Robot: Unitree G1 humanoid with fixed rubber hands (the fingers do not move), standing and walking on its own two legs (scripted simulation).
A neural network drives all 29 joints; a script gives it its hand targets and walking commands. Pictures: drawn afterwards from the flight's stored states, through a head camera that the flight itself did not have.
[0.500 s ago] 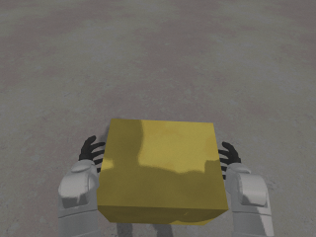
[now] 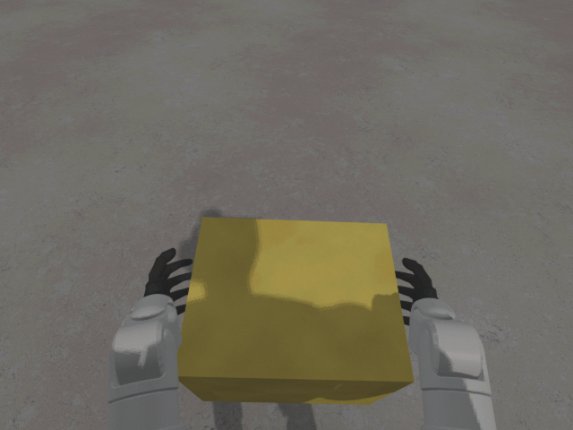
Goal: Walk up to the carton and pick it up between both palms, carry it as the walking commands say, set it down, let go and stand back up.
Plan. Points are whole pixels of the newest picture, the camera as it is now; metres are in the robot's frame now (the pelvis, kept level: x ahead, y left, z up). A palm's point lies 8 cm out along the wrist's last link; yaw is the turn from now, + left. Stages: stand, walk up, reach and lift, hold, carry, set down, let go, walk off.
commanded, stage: carry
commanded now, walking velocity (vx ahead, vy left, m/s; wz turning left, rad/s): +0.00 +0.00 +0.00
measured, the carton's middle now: (290, 316) +0.31 +0.00 -0.03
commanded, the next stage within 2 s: none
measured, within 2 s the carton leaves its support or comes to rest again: neither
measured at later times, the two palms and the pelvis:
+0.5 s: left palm (160, 307) +0.28 +0.17 +0.07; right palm (427, 310) +0.27 -0.18 +0.06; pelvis +0.00 +0.00 +0.00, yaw +0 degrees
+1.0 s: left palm (167, 313) +0.27 +0.17 +0.07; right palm (436, 315) +0.26 -0.19 +0.06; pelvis -0.01 -0.01 +0.00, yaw +0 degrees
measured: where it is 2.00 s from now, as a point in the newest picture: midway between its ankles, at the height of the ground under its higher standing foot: outside the picture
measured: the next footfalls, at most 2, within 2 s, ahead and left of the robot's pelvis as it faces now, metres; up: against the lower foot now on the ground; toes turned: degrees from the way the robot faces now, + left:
none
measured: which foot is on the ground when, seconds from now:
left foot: down 0.00-1.00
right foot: down 0.00-1.00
